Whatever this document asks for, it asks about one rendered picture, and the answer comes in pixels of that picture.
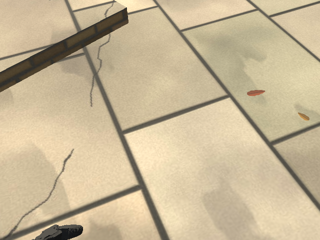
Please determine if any left robot hand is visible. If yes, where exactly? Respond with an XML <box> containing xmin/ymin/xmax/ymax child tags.
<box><xmin>32</xmin><ymin>224</ymin><xmax>83</xmax><ymax>240</ymax></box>

